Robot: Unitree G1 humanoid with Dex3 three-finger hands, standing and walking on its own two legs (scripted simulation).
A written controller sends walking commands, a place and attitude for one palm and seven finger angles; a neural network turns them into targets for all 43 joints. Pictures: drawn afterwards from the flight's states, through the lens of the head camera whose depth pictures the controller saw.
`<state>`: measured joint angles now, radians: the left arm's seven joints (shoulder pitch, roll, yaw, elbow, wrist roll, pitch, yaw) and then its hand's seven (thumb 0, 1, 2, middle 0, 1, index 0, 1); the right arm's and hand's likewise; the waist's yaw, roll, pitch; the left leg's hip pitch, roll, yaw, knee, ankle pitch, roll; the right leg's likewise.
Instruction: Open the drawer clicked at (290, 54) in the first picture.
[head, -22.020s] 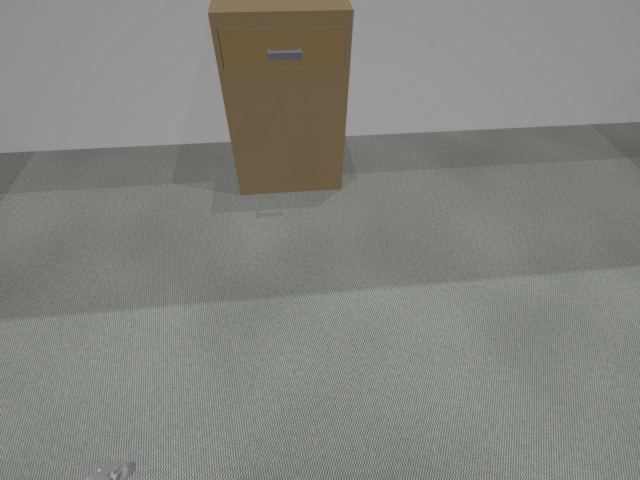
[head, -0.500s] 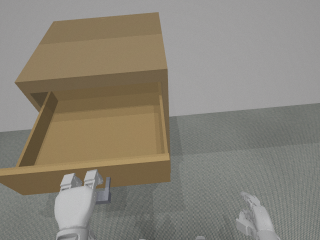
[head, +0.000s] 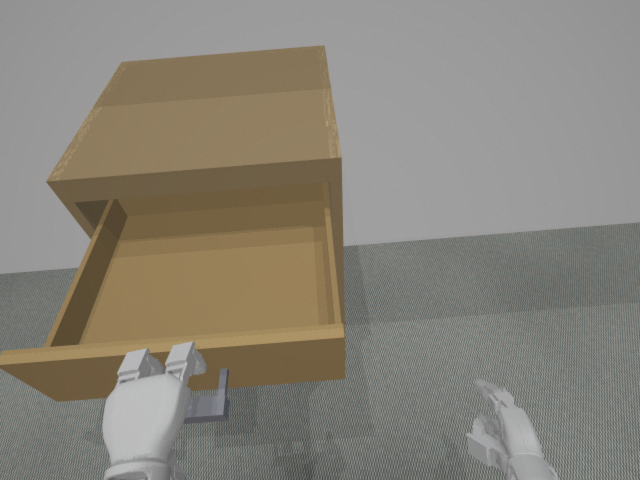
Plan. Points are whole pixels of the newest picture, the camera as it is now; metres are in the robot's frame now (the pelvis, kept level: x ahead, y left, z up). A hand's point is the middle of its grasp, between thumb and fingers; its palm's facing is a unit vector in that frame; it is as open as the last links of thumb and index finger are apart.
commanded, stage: lift the hand off the handle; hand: left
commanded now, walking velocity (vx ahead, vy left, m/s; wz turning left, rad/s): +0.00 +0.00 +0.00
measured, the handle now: (183, 394) +0.23 +0.23 -0.05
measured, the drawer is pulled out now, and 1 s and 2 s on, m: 0.30 0.30 0.30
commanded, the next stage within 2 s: draw the hand back to the body in 1.34 s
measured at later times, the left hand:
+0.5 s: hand (159, 395) +0.20 +0.21 +0.04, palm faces +0.09 -0.12 -0.99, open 13.7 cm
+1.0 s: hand (152, 372) +0.21 +0.22 +0.07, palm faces +0.09 -0.14 -0.99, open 13.8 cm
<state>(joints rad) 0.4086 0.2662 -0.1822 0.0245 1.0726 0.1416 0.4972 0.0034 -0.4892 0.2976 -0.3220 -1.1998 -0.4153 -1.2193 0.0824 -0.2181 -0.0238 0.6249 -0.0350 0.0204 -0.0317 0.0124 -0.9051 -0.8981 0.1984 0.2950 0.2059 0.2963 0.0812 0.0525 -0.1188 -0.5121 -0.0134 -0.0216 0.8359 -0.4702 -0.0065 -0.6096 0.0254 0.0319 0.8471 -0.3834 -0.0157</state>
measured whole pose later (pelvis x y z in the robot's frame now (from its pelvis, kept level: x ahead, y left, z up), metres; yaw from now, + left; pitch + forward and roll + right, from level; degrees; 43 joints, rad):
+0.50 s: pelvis +0.00 +0.00 +0.01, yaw +0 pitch +4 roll +1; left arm 0.41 0.29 -0.18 -0.12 1.05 0.16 0.42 0.00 -0.49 0.30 -0.34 -1.21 -0.35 -1.21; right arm 0.09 -0.22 -0.02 0.62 -0.02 0.04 -0.01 0.01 -0.91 -0.90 0.20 0.29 0.21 0.30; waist 0.10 0.07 -0.09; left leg -0.38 -0.01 -0.01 0.72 -0.43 0.00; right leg -0.48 0.03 0.04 0.74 -0.34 -0.01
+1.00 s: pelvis +0.01 +0.00 +0.03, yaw -1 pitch +2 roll +0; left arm 0.38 0.31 -0.18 -0.20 1.02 0.20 0.30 0.00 -0.49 0.30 -0.32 -1.20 -0.32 -1.20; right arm 0.07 -0.23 -0.01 0.65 -0.01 0.05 -0.01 0.01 -0.91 -0.90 0.20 0.29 0.20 0.30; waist 0.12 0.08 -0.05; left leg -0.25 -0.01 -0.02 0.59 -0.37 0.00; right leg -0.35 0.03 0.04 0.62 -0.30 -0.01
